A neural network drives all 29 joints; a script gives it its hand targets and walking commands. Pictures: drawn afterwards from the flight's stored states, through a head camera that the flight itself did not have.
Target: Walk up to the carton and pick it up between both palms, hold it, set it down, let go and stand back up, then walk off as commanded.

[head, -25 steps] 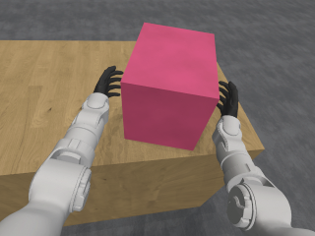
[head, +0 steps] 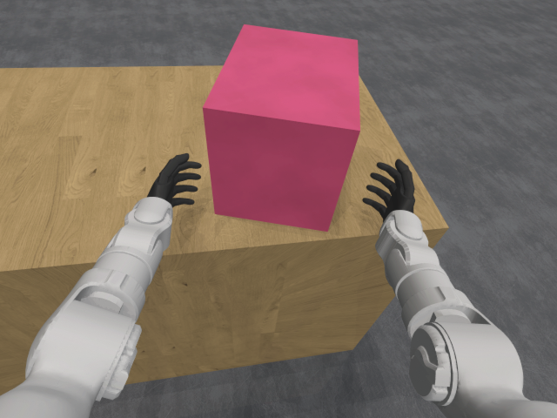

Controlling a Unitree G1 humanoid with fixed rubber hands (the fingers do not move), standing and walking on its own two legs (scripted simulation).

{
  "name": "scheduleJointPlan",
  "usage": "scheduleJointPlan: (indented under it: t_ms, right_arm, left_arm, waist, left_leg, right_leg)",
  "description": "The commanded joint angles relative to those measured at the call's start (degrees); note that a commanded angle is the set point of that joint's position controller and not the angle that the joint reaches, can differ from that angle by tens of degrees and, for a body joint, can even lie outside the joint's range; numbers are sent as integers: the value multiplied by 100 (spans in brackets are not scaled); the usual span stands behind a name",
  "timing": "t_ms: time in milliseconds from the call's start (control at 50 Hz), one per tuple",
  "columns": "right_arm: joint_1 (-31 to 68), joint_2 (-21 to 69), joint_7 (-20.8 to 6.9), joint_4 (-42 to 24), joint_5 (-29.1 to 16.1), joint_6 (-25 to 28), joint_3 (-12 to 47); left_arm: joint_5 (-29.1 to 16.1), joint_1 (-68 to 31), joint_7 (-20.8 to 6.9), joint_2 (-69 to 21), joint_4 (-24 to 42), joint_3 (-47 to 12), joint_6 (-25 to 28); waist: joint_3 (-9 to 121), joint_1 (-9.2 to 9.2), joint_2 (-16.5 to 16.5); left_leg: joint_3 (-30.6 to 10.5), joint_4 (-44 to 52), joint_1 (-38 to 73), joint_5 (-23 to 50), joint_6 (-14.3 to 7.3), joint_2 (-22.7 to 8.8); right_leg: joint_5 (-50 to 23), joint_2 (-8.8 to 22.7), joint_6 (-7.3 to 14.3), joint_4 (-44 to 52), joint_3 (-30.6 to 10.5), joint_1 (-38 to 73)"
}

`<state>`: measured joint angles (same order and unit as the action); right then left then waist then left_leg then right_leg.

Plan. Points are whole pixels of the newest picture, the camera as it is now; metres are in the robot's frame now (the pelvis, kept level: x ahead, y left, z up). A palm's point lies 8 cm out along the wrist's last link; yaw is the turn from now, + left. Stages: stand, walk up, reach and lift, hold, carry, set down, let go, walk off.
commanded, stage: set down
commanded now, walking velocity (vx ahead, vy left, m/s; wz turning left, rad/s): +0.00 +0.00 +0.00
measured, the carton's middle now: (285, 127) +0.59 -0.06 +0.09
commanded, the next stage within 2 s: none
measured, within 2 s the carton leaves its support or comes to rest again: neither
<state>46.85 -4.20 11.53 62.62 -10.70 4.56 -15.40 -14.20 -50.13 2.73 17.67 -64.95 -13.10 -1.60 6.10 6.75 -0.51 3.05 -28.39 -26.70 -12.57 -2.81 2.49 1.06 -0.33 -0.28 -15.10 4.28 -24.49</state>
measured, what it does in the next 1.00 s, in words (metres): stands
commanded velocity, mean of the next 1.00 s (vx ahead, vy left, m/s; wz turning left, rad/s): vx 0.00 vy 0.00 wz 0.00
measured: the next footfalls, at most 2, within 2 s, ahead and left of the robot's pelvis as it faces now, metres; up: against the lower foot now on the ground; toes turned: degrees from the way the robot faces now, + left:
none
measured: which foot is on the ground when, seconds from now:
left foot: down 0.00-1.00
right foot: down 0.00-1.00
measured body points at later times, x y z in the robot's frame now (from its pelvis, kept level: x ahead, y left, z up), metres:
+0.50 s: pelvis +0.00 -0.03 +0.00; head +0.00 -0.01 +0.45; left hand +0.39 +0.17 +0.04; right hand +0.35 -0.24 +0.07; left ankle +0.01 +0.04 -0.74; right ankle +0.06 -0.14 -0.74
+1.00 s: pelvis +0.01 -0.03 +0.00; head +0.00 -0.01 +0.45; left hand +0.35 +0.21 +0.07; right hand +0.29 -0.23 +0.09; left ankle +0.01 +0.04 -0.74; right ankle +0.06 -0.14 -0.74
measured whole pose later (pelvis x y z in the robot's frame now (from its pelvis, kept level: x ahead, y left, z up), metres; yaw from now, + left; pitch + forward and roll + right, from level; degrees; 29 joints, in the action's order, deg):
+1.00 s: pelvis +0.01 -0.03 +0.00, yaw +0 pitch -2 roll -2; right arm 5.0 -1.6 20.8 -0.4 -13.4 -20.4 -3.2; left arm -13.4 -16.1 -10.6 25.5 -22.9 4.2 -20.1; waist -0.4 3.7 -0.2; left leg 3.4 -29.1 -11.1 -15.7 -3.6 1.1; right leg 7.0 -1.9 1.1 -21.3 3.6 -12.0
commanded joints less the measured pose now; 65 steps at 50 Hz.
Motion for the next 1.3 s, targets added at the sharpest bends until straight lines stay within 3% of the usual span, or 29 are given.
scheduleJointPlan:
  t_ms: [0, 60, 80, 100, 120, 160, 220, 240, 280, 300, 320, 340, 380, 400, 420, 440, 520, 580, 640, 660, 680, 700, 740, 760, 780, 800, 880, 1140, 1280]
  right_arm:
    - [2696, -1063, 116, -2728, -251, -351, 494]
    - [3755, -1232, 64, -2071, -402, -1008, 588]
    - [3460, -950, 177, -1474, -220, -1186, 553]
    - [1848, -853, 246, -2329, -501, -1097, 1028]
    - [2997, -1027, 172, -1683, -390, -1150, 692]
    - [1444, -605, 290, -1829, -772, -1117, 1501]
    - [1291, -715, 442, -1455, -574, -1045, 1419]
    - [-209, -276, 554, -2119, -792, -876, 2062]
    - [-449, -223, 705, -3177, -730, -655, 1889]
    - [1076, -556, 600, -2667, -526, -733, 1485]
    - [-935, 87, 764, -3807, -797, -414, 2242]
    - [636, -251, 638, -3436, -460, -470, 1538]
    - [-116, 130, 572, -4560, -569, -313, 1832]
    - [1567, -223, 507, -4489, -546, -505, 1459]
    - [100, 76, 516, -5025, -637, -579, 1868]
    - [1483, -189, 471, -5247, -495, -715, 1423]
    - [290, -111, 589, -5814, -605, -1295, 1401]
    - [-1192, 1, 805, -5656, -829, -1708, 1598]
    - [-619, -258, 859, -4906, -517, -2193, 1117]
    - [-2022, -138, 916, -5313, -813, -2158, 1498]
    - [-59, -451, 810, -4981, -577, -2340, 951]
    - [-2069, -12, 909, -5516, -774, -2238, 1484]
    - [-2590, 118, 967, -6399, -695, -2185, 1785]
    - [-1074, -151, 900, -6089, -470, -2333, 1462]
    - [-2547, 151, 983, -6908, -513, -2278, 1748]
    - [-1392, -169, 906, -6876, -363, -2265, 1447]
    - [-3044, 210, 930, -7920, -420, -2239, 2092]
    - [-4358, -62, 775, -9453, -448, -2807, 1858]
    - [-5785, 13, 841, -9545, -235, -3163, 1905]
  left_arm:
    - [-892, -3553, -47, 1071, 695, 72, 831]
    - [-1156, -4504, -151, 1162, -696, -36, 677]
    - [-1130, -4179, -284, 1127, -1523, -84, 650]
    - [-959, -2306, -309, 977, -520, 124, 449]
    - [-931, -3588, -330, 955, -1379, 42, 551]
    - [-418, -2026, -585, 980, -1353, 489, 288]
    - [291, -1951, -924, 1030, -1613, 976, 60]
    - [520, -580, -1044, 1116, -716, 1400, 1]
    - [709, -452, -1088, 1109, 1256, 1397, -78]
    - [445, -2142, -1067, 1418, 407, 1324, 115]
    - [807, -132, -1163, 1244, 2418, 1860, -1]
    - [389, -2110, -1003, 1432, 2062, 1645, 301]
    - [34, -1391, -873, 1395, 3437, 1541, 623]
    - [-136, -3090, -816, 1707, 3149, 1504, 587]
    - [-142, -1650, -814, 1636, 3990, 1444, 639]
    - [-520, -3145, -695, 1720, 4161, 1301, 664]
    - [-728, -1697, -711, 2101, 3750, 1107, 241]
    - [-255, 232, -912, 1913, 3775, 1386, -525]
    - [120, -296, -1014, 1697, 2950, 1502, -1158]
    - [294, 1229, -1060, 1430, 4105, 1598, -1495]
    - [30, -781, -1016, 1574, 3290, 1476, -1521]
    - [333, 1229, -1170, 1351, 4159, 1742, -1713]
    - [439, 1568, -1283, 1413, 4942, 2117, -1946]
    - [150, -114, -1260, 1510, 4300, 1868, -1841]
    - [243, 1304, -1364, 1585, 5228, 2178, -1953]
    - [-32, 48, -1308, 1828, 5017, 2116, -1697]
    - [24, 1644, -1372, 1859, 5728, 2360, -1448]
    - [-362, 3161, -1019, 2226, 8207, 2021, -1893]
    - [-513, 4619, -1199, 2175, 8121, 2133, -1933]
  waist:
    - [4075, 142, 135]
    - [2797, -32, 512]
    - [2329, 217, 761]
    - [2530, -127, 900]
    - [2202, 93, 528]
    - [1885, -320, 141]
    - [1846, -214, -488]
    - [1855, -595, -250]
    - [2504, -492, -608]
    - [2150, -429, -751]
    - [2731, -772, -409]
    - [2658, -427, -580]
    - [3086, -634, -249]
    - [2954, -620, -362]
    - [2875, -594, -209]
    - [3374, -452, -72]
    - [2579, -453, -269]
    - [1912, -597, -590]
    - [1315, -505, -1058]
    - [1045, -726, -1191]
    - [858, -452, -1057]
    - [781, -685, -949]
    - [931, -837, -668]
    - [733, -628, -668]
    - [879, -719, -337]
    - [865, -698, -299]
    - [335, -974, 211]
    - [768, -1074, -1197]
    - [111, -1023, -731]
  left_leg:
    - [-791, 135, 67, 71, 458, -640]
    - [-543, 670, -1364, -1764, 64, -561]
    - [-508, 621, -1470, -1874, -97, -465]
    - [-376, 575, -632, -570, 74, -430]
    - [-384, 580, -1036, -1099, 88, -412]
    - [-323, 521, 22, 30, 253, -378]
    - [-325, 611, 543, 810, 450, -305]
    - [-199, 578, 817, 1493, 433, -183]
    - [-275, 459, 1227, 2124, 524, -234]
    - [-317, 412, 376, 1360, 522, -226]
    - [-284, 340, 1661, 2711, 528, -160]
    - [-363, 241, 842, 1895, 524, -207]
    - [-354, 113, 982, 2171, 422, -256]
    - [-354, 197, 434, 1239, 396, -291]
    - [-365, 221, 961, 1667, 307, -303]
    - [-361, 220, 543, 1044, 270, -370]
    - [-313, 461, 546, -160, 112, -409]
    - [-364, 838, 992, -296, 157, -554]
    - [-551, 1154, 628, -1199, 233, -792]
    - [-657, 1392, 1403, -621, 361, -904]
    - [-601, 1261, 625, -1321, 340, -823]
    - [-616, 1275, 1521, -439, 396, -815]
    - [-462, 1021, 2219, 838, 492, -665]
    - [-410, 839, 1607, 738, 524, -537]
    - [-356, 774, 2154, 1537, 459, -509]
    - [-378, 659, 1493, 1159, 392, -441]
    - [-246, 631, 1491, 1437, 186, -410]
    - [-449, 969, 1504, 760, 497, -715]
    - [-378, 1124, 1632, 482, 438, -801]
  right_leg:
    - [-379, -273, -92, -1332, -142, 1913]
    - [1496, -131, 17, -1362, -301, 2337]
    - [1644, -56, 10, -1339, -374, 2336]
    - [530, -35, 35, -1177, -462, 2976]
    - [1100, -71, 102, -1136, -379, 2259]
    - [48, -52, 101, -915, -494, 2545]
    - [-692, -88, 113, -812, -477, 2865]
    - [-1604, -28, 37, -709, -700, 3723]
    - [-2220, -109, 67, -748, -596, 3795]
    - [-1324, -112, 71, -964, -494, 3149]
    - [-2741, -149, 8, -787, -578, 4128]
    - [-1690, -134, 21, -987, -483, 2983]
    - [-1874, -96, 76, -1087, -524, 3297]
    - [-652, -72, 114, -1095, -468, 2617]
    - [-1228, -38, 126, -1069, -536, 3087]
    - [-477, -82, 137, -1232, -479, 2512]
    - [909, 139, 277, -927, -815, 2357]
    - [639, 89, 232, -743, -728, 3017]
    - [1126, 28, 245, -767, -663, 2956]
    - [207, -94, 200, -683, -614, 3399]
    - [1196, -84, 270, -673, -546, 2537]
    - [122, -76, 224, -598, -581, 3227]
    - [-519, -114, 213, -449, -561, 3140]
    - [233, -107, 239, -498, -548, 2448]
    - [-644, -94, 212, -478, -541, 2968]
    - [-43, -113, 218, -650, -532, 2518]
    - [-736, 33, 141, -733, -690, 3153]
    - [295, 43, 390, -713, -762, 2923]
    - [389, 106, 391, -433, -748, 2911]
